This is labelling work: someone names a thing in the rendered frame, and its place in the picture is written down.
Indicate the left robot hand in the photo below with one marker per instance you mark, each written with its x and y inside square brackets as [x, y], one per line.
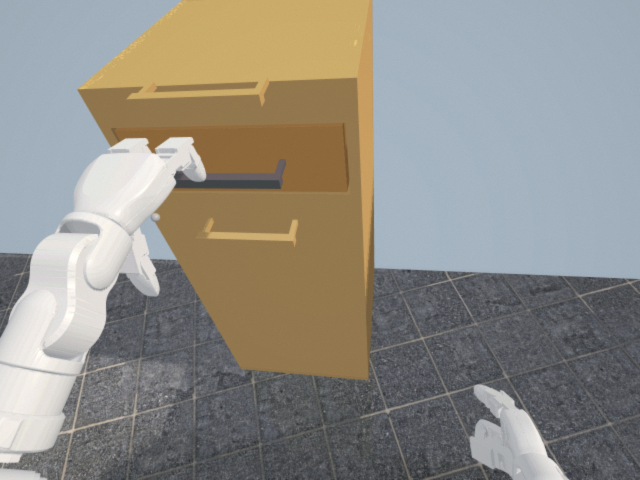
[128, 185]

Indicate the left robot forearm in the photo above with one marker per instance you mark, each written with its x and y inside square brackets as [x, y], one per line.
[59, 317]

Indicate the right robot forearm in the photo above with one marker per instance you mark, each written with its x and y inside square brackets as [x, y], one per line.
[535, 466]

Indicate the handle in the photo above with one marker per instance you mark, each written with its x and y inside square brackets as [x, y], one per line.
[235, 180]
[203, 99]
[246, 239]

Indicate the cabinet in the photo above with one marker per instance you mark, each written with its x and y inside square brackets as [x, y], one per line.
[304, 310]

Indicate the right robot hand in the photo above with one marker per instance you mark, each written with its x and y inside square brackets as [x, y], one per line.
[497, 447]

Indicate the drawer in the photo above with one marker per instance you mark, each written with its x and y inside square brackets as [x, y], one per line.
[316, 154]

